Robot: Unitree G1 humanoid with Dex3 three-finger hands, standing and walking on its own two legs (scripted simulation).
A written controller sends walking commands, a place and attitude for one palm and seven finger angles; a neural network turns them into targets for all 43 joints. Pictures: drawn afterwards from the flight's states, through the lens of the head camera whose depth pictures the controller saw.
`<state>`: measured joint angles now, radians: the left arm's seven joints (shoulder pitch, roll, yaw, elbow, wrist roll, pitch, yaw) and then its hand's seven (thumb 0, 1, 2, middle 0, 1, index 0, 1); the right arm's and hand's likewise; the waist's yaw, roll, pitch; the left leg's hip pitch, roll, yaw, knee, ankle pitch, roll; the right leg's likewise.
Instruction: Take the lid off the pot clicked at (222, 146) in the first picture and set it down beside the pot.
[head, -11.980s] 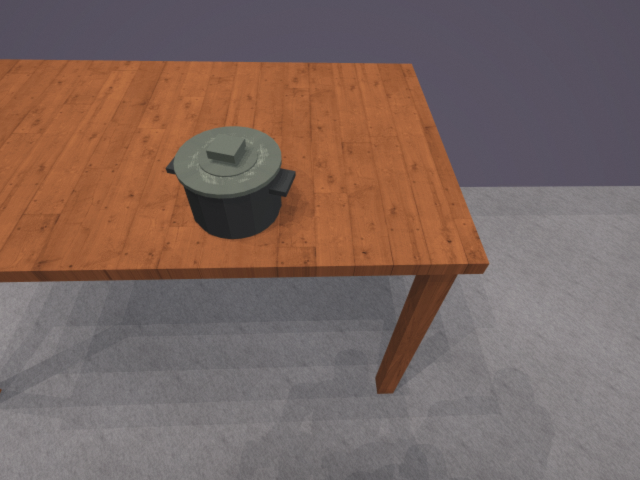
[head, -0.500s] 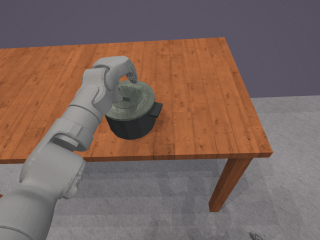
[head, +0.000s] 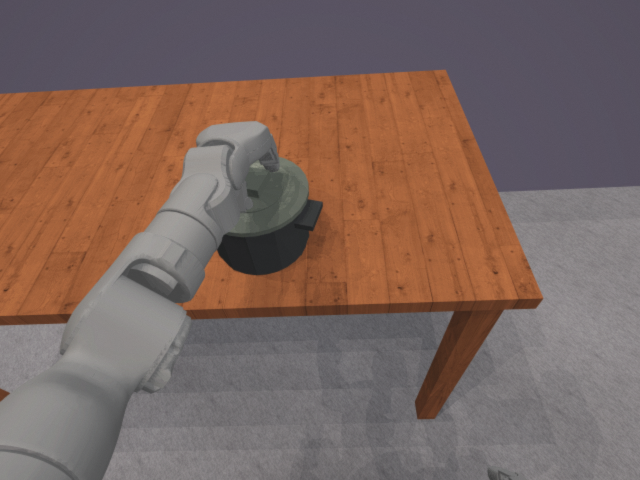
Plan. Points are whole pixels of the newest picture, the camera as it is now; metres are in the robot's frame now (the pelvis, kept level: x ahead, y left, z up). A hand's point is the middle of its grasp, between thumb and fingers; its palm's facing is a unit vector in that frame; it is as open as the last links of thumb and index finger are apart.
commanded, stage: lower the open fingers around the knob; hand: left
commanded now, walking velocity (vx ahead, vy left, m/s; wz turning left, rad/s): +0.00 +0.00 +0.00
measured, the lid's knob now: (250, 181) +0.50 +0.08 +0.10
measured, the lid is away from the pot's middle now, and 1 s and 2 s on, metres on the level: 0.00 0.00 0.00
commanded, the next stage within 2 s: close the fingers and squeeze the knob in 0.12 s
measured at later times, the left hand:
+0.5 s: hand (245, 183) +0.47 +0.08 +0.12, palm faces -0.35 -0.05 -0.93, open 9.7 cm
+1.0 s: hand (243, 180) +0.48 +0.08 +0.12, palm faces -0.35 -0.04 -0.93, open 8.2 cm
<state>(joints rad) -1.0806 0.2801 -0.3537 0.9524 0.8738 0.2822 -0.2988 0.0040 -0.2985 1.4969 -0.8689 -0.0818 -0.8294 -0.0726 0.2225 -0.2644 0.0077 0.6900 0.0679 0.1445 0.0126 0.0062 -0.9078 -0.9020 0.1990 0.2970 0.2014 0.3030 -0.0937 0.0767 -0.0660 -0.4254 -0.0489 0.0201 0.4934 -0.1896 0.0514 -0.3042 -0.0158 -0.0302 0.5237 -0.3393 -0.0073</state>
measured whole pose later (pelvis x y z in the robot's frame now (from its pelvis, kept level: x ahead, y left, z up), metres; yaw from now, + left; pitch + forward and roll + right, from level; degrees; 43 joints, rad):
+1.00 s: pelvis +0.01 +0.00 +0.00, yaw -1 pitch +8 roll +0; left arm -1.07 0.30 -0.34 0.95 0.87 0.28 -0.30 0.01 0.12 0.94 -0.63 -0.96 -0.62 -0.94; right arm 0.23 -0.27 0.00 0.70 0.08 0.15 0.01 0.01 -0.91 -0.90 0.20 0.30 0.20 0.30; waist -0.09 0.07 -0.07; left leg -0.42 -0.04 0.02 0.50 -0.21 0.05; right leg -0.30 -0.01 -0.02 0.51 -0.35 -0.01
